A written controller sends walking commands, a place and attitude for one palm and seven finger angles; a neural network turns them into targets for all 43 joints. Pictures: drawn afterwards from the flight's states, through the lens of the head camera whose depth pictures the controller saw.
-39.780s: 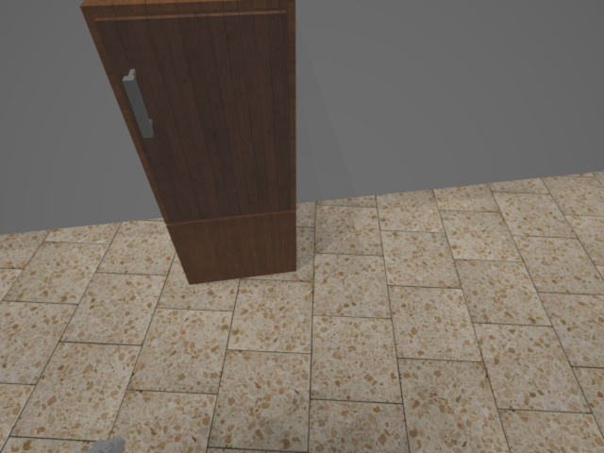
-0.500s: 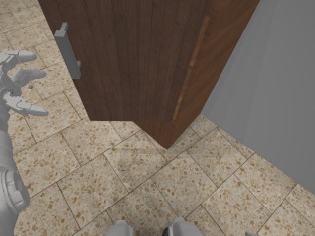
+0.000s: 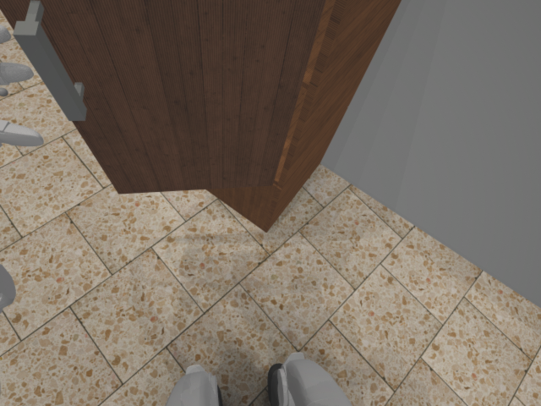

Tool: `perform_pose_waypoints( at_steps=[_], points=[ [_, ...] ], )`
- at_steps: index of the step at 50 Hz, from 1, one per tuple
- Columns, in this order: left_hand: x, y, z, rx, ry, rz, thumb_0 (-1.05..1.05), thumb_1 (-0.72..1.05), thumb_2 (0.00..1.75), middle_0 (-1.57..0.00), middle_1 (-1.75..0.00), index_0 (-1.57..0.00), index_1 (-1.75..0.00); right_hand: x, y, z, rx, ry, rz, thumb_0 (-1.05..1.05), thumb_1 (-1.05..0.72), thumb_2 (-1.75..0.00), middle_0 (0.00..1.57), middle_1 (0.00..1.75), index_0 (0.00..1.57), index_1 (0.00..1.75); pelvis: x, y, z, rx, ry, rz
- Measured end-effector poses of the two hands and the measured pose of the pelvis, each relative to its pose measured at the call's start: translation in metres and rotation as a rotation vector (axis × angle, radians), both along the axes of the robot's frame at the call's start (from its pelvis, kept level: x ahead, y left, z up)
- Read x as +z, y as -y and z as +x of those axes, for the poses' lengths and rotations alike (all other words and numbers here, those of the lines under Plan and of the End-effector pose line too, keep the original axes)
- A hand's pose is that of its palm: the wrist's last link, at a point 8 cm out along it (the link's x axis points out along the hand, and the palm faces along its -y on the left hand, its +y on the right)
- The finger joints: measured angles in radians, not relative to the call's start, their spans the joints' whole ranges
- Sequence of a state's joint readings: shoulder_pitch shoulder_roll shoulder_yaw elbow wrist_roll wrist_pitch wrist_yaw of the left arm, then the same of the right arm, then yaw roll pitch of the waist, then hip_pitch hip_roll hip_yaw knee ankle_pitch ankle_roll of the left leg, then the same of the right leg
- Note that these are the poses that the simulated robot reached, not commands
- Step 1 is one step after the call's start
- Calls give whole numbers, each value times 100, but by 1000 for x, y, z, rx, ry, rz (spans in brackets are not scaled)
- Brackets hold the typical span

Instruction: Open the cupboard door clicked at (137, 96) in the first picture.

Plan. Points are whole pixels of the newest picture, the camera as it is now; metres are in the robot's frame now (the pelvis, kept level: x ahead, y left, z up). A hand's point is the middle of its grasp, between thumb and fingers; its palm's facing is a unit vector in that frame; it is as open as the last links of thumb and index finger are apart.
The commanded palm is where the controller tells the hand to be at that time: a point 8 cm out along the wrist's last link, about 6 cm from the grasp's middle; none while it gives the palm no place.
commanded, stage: move the hooked fingers beside the handle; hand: left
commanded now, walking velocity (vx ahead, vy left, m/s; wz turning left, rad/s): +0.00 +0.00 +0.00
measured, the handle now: (58, 66) +0.56 +0.24 +0.09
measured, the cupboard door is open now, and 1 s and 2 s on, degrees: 43 43 42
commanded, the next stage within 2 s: slide the fingers in behind the handle in 0.86 s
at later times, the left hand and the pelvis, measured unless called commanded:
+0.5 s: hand out of the picture +0.51 +0.30 +0.10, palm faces +0.03 -1.00 +0.00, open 14.0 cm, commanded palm +0.50 +0.34 +0.09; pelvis +0.01 +0.00 +0.00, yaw +0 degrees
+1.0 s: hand (0, 94) +0.51 +0.30 +0.09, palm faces +0.03 -1.00 -0.02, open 14.0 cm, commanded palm +0.50 +0.33 +0.09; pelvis +0.00 +0.01 +0.00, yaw +0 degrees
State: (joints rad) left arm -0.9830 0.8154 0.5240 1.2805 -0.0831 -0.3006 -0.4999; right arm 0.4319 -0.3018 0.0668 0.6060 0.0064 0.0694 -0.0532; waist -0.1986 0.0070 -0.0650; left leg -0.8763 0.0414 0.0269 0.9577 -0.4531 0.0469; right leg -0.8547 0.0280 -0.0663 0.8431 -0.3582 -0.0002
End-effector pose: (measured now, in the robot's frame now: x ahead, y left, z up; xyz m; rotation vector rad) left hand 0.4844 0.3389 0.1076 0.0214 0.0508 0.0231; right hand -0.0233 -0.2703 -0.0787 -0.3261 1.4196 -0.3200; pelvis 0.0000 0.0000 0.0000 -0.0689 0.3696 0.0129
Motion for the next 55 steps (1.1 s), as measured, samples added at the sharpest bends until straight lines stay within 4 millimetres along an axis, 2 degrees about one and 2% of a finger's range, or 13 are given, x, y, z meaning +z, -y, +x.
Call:
perform_pose_waypoints(
  at_steps=[7, 12, 16, 21, 28, 34, 55],
  points=[
    [3, -2, 15, 1, 7, -15, -1, -50, 30, -30, -120, -30, -120, 3, -1, -7, -29, -37, -3, 0, -91, -90, 20, 30, 21, 30, -1, 1, 5, -7, -22, -6],
    [-6, -5, 14, -2, -26, -8, -1, -50, 30, -30, -120, -30, -120, 4, -4, -5, -37, -44, 8, 0, -91, -90, 20, 30, 21, 30, 1, 0, 10, -15, -26, -7],
    [-11, -9, 9, 8, -22, -15, -1, -50, 30, -30, -120, -30, -120, 5, -5, 1, -30, -39, 13, 0, -91, -90, 20, 30, 21, 30, 1, -1, 12, -15, -25, -8],
    [-9, -15, 5, 22, 10, -12, -1, -50, 30, -30, -120, -30, -120, 5, -4, 13, -11, -24, 10, 0, -91, -90, 20, 30, 21, 30, 1, -1, 13, -6, -20, -13],
    [-8, -14, 3, -5, -5, -24, -1, -50, 30, -30, -120, -30, -120, 3, -3, 27, 13, 5, 3, 0, -91, -90, 20, 30, 21, 30, 1, -3, 13, 5, -14, -17],
    [-12, -15, 1, 5, -12, -28, -1, -50, 30, -30, -120, -30, -120, 2, -5, 31, 22, 33, -2, 0, -91, -90, 20, 30, 21, 30, -1, -4, 9, 3, -13, -18],
    [-8, -4, 7, -10, 24, -30, -1, -50, 30, -30, -120, -30, -120, -1, -13, -9, -20, -46, 14, 0, -91, -90, 20, 30, 21, 30, -4, -6, 0, -1, -19, -21]
  ],
)
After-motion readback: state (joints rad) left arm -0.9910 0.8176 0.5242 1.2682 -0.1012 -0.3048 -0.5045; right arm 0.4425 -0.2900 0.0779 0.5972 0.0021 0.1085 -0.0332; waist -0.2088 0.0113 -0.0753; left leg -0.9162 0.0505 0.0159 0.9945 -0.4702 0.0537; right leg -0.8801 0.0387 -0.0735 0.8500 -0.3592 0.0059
